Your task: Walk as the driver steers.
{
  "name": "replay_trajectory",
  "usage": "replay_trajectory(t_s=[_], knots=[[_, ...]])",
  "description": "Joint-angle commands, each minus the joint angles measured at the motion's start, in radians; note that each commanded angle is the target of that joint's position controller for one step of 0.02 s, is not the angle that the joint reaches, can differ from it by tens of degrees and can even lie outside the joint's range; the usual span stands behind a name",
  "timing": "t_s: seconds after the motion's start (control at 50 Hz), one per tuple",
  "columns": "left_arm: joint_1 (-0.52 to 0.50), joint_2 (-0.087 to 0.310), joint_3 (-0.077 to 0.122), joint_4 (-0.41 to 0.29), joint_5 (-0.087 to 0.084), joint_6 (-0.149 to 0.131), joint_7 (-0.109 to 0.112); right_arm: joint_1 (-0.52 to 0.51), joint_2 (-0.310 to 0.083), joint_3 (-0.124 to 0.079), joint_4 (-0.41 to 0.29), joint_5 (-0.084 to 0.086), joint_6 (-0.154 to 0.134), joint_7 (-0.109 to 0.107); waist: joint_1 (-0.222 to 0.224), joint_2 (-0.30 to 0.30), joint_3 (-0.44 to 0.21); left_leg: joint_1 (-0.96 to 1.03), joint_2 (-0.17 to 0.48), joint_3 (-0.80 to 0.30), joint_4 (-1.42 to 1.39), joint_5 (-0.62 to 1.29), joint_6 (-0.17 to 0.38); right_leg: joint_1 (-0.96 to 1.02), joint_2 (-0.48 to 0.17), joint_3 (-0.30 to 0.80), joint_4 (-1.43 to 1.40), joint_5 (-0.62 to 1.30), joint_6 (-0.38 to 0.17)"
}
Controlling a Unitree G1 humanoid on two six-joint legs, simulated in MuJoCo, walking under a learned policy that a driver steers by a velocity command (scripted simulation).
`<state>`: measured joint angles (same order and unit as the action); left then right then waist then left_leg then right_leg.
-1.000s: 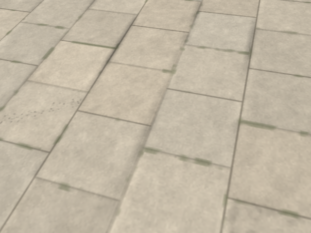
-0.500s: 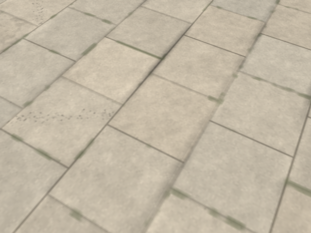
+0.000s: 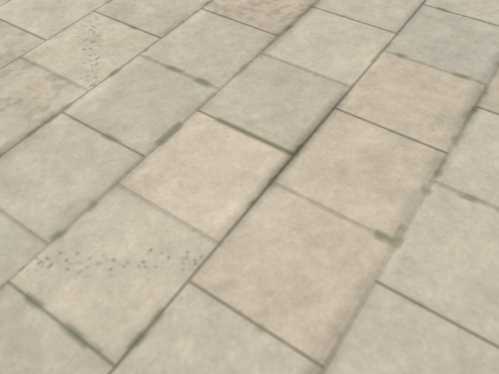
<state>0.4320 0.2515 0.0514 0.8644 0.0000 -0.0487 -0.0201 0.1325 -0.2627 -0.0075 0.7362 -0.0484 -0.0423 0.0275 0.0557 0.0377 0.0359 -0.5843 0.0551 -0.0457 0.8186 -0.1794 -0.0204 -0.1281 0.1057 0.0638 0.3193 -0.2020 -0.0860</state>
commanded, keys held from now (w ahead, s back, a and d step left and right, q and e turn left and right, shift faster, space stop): w+e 1.00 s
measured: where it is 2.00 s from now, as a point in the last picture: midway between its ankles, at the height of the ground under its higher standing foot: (442, 248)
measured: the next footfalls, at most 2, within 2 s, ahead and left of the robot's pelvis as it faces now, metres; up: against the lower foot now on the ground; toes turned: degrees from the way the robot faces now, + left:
left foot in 0.18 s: +0.26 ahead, +0.12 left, +0.00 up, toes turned -8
right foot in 0.68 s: +0.46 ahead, -0.16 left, +0.00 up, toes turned -28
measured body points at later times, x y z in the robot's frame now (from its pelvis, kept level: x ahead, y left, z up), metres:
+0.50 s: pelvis +0.25 +0.02 +0.00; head +0.28 +0.03 +0.45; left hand +0.49 +0.23 -0.11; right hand +0.19 -0.25 -0.12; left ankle +0.22 +0.13 -0.75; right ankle +0.31 -0.13 -0.68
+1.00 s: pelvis +0.48 -0.12 +0.00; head +0.50 -0.15 +0.45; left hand +0.66 +0.10 -0.12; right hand +0.48 -0.42 -0.11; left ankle +0.68 -0.04 -0.68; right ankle +0.42 -0.14 -0.75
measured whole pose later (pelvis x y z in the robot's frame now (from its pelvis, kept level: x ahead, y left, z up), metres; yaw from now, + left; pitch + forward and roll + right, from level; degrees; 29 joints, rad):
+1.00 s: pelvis +0.48 -0.12 +0.00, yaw -35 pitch +1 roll +0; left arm 0.38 0.28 0.06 0.80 0.00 -0.03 -0.01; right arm 0.14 -0.27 -0.03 0.72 -0.05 -0.02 0.02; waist 0.04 0.03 0.04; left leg -0.66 0.12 -0.04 0.90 -0.16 -0.05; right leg -0.12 0.15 0.08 0.32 -0.21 -0.13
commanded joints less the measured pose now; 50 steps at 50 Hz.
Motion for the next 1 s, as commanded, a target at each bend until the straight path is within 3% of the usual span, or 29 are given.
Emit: replay_trajectory(t_s=[0.02, 0.1, 0.14, 0.16, 0.18, 0.2, 0.22, 0.24, 0.26, 0.3, 0.38, 0.48, 0.58, 0.62, 0.66, 0.68, 0.7, 0.72, 0.74, 0.76, 0.78, 0.8, 0.82, 0.86, 0.9, 1.0], knots=[[0.004, 0.163, 0.043, -0.056, 0.000, -0.013, 0.005, -0.103, -0.053, -0.002, -0.086, 0.010, -0.012, 0.002, -0.003, -0.115, 0.001, 0.052, -0.032, 0.045, -0.131, 0.111, -0.023, -0.059, -0.215, 0.207, -0.106, 0.260, -0.128], [0.027, 0.181, 0.052, -0.056, 0.012, -0.005, 0.013, -0.149, -0.072, -0.005, -0.109, 0.022, -0.026, -0.006, 0.004, -0.121, -0.017, 0.137, -0.062, 0.033, -0.231, 0.078, -0.009, -0.022, -0.238, 0.264, -0.018, 0.331, -0.098], [-0.010, 0.195, 0.058, -0.068, 0.014, -0.001, 0.019, -0.061, -0.095, -0.016, -0.087, 0.023, -0.037, -0.015, -0.046, -0.123, -0.038, 0.284, -0.082, 0.029, -0.313, 0.022, 0.013, -0.046, -0.234, 0.297, 0.059, 0.332, -0.072], [-0.022, 0.189, 0.056, -0.071, 0.010, -0.005, 0.017, 0.035, -0.121, -0.027, -0.058, 0.017, -0.049, -0.026, -0.093, -0.084, -0.082, 0.433, -0.076, 0.018, -0.377, 0.020, 0.037, -0.083, -0.187, 0.272, 0.178, 0.347, -0.049], [-0.031, 0.143, 0.044, -0.093, -0.001, -0.014, 0.010, 0.167, -0.190, -0.048, -0.045, -0.003, -0.061, -0.043, -0.152, 0.017, -0.190, 0.625, 0.093, -0.148, -0.431, -0.112, 0.088, -0.166, -0.125, 0.202, 0.410, 0.235, -0.018], [0.017, 0.049, 0.022, -0.126, -0.024, -0.017, 0.011, 0.244, -0.267, -0.066, -0.048, -0.019, -0.049, -0.057, -0.153, 0.183, -0.290, 0.849, 0.345, -0.489, -0.509, -0.280, 0.157, -0.414, 0.000, 0.053, 0.670, -0.236, 0.015], [0.058, 0.113, 0.031, -0.131, -0.003, -0.002, 0.017, 0.228, -0.267, -0.077, -0.033, -0.002, -0.031, -0.056, -0.111, 0.218, -0.281, 0.797, 0.405, -0.709, -0.556, -0.366, 0.230, -0.540, -0.021, 0.010, 0.813, -0.351, 0.010], [0.012, 0.144, 0.039, -0.107, 0.014, 0.011, 0.016, 0.174, -0.163, -0.056, -0.047, 0.005, -0.027, -0.050, -0.101, 0.063, -0.160, 0.699, 0.350, -0.582, -0.558, -0.380, 0.219, -0.563, -0.086, 0.032, 0.865, -0.268, 0.005], [-0.042, 0.126, 0.036, -0.110, 0.018, 0.013, 0.004, 0.133, -0.106, -0.042, -0.046, 0.011, -0.031, -0.045, -0.094, 0.019, -0.078, 0.603, 0.289, -0.428, -0.579, -0.255, 0.200, -0.550, -0.112, 0.024, 0.845, -0.195, 0.013], [-0.075, 0.107, 0.037, -0.117, 0.035, 0.030, -0.013, 0.124, -0.076, -0.034, -0.029, 0.014, -0.044, -0.045, -0.067, 0.076, -0.029, 0.514, 0.215, -0.235, -0.612, -0.032, 0.163, -0.511, -0.151, 0.008, 0.802, -0.141, 0.035], [-0.149, 0.085, 0.031, -0.151, 0.038, 0.053, -0.035, 0.170, -0.092, -0.045, 0.008, 0.031, -0.070, -0.037, -0.053, 0.060, -0.034, 0.516, 0.205, -0.081, -0.642, 0.209, 0.178, -0.549, -0.161, -0.009, 0.798, -0.052, 0.062], [-0.311, 0.063, 0.013, -0.211, 0.035, 0.054, -0.054, 0.202, -0.100, -0.054, 0.043, 0.028, -0.066, -0.032, -0.073, 0.050, 0.012, 0.518, 0.179, 0.082, -0.667, 0.275, 0.171, -0.584, -0.175, -0.051, 0.609, 0.115, 0.076], [-0.447, 0.062, -0.002, -0.265, 0.038, 0.048, -0.068, 0.260, -0.141, -0.068, 0.079, 0.027, -0.054, -0.038, -0.106, 0.047, 0.046, 0.569, 0.200, 0.178, -0.635, 0.344, 0.140, -0.484, -0.156, -0.145, 0.376, 0.117, 0.021], [-0.451, 0.072, 0.001, -0.275, 0.043, 0.048, -0.062, 0.279, -0.160, -0.072, 0.095, 0.025, -0.041, -0.043, -0.100, 0.051, 0.035, 0.625, 0.209, 0.217, -0.550, 0.549, 0.125, -0.431, -0.118, -0.184, 0.326, 0.033, -0.016], [-0.349, 0.094, 0.014, -0.252, 0.049, 0.044, -0.048, 0.292, -0.195, -0.079, 0.107, 0.024, -0.025, -0.049, -0.050, 0.065, -0.040, 0.659, 0.210, 0.258, -0.326, 0.850, 0.114, -0.284, -0.040, -0.216, 0.289, -0.067, -0.063], [-0.200, 0.114, 0.029, -0.206, 0.057, 0.034, -0.037, 0.287, -0.201, -0.078, 0.104, 0.029, -0.016, -0.051, 0.018, 0.035, -0.126, 0.596, 0.193, 0.283, -0.115, 0.821, 0.097, -0.091, -0.002, -0.209, 0.218, -0.038, -0.093], [-0.027, 0.187, 0.057, -0.157, 0.065, 0.029, -0.019, 0.291, -0.177, -0.070, 0.078, 0.023, -0.015, -0.050, 0.085, -0.055, -0.238, 0.389, 0.167, 0.287, 0.177, 0.525, 0.067, 0.178, -0.118, -0.026, 0.179, -0.132, -0.139], [-0.054, 0.318, 0.086, -0.174, 0.045, 0.033, -0.005, 0.321, -0.058, -0.044, -0.002, 0.023, -0.020, -0.026, 0.012, -0.318, -0.322, -0.063, -0.027, 0.242, 0.527, -0.361, 0.006, 0.473, -0.426, 0.521, 0.101, -0.147, -0.281], [-0.009, 0.297, 0.086, -0.189, 0.015, 0.043, 0.001, 0.188, -0.144, -0.061, -0.022, 0.012, -0.029, -0.025, 0.087, -0.145, -0.347, -0.164, -0.043, 0.030, 0.604, -0.338, 0.010, 0.469, -0.445, 0.674, -0.007, -0.079, -0.292], [-0.059, 0.269, 0.078, -0.168, 0.014, 0.044, 0.010, 0.128, -0.136, -0.059, -0.044, 0.030, -0.038, -0.021, 0.054, -0.102, -0.198, -0.210, 0.008, 0.011, 0.573, -0.221, 0.020, 0.362, -0.419, 0.502, -0.011, 0.045, -0.272], [-0.099, 0.214, 0.063, -0.161, 0.012, 0.041, 0.014, 0.142, -0.120, -0.050, -0.033, 0.032, -0.048, -0.024, 0.006, -0.052, -0.108, -0.157, 0.041, 0.019, 0.475, -0.152, 0.022, 0.218, -0.377, 0.400, -0.019, 0.187, -0.238], [-0.141, 0.184, 0.053, -0.162, 0.009, 0.034, 0.016, 0.153, -0.115, -0.050, -0.024, 0.021, -0.041, -0.025, -0.037, -0.037, -0.064, -0.092, 0.060, 0.014, 0.411, -0.147, 0.017, 0.114, -0.322, 0.320, -0.029, 0.286, -0.210], [-0.168, 0.160, 0.045, -0.167, 0.004, 0.027, 0.015, 0.187, -0.113, -0.049, -0.016, 0.006, -0.023, -0.025, -0.069, -0.050, -0.063, -0.024, 0.066, 0.011, 0.372, -0.145, 0.005, 0.044, -0.290, 0.271, -0.045, 0.339, -0.197], [-0.165, 0.152, 0.041, -0.162, -0.001, 0.009, 0.009, 0.201, -0.099, -0.049, -0.014, -0.005, 0.009, -0.019, -0.092, -0.055, -0.071, 0.022, 0.058, 0.023, 0.321, -0.152, -0.014, -0.021, -0.254, 0.231, -0.067, 0.389, -0.206], [-0.134, 0.171, 0.047, -0.148, 0.002, -0.001, 0.008, 0.153, -0.081, -0.046, -0.029, -0.003, 0.021, -0.014, -0.084, -0.057, -0.051, -0.004, 0.053, 0.036, 0.247, -0.091, -0.027, -0.052, -0.229, 0.218, -0.095, 0.341, -0.201], [-0.031, 0.176, 0.052, -0.117, 0.000, -0.002, 0.011, -0.055, -0.073, -0.039, -0.088, 0.003, 0.018, -0.008, -0.012, -0.086, 0.001, -0.092, 0.033, 0.031, 0.006, 0.109, -0.040, 0.000, -0.202, 0.242, -0.104, 0.270, -0.161]])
